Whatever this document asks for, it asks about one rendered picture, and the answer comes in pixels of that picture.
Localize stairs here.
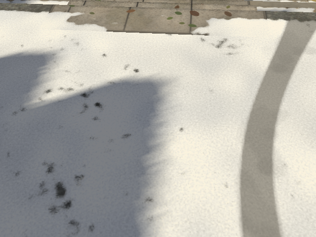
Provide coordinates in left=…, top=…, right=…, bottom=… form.
left=67, top=0, right=258, bottom=11

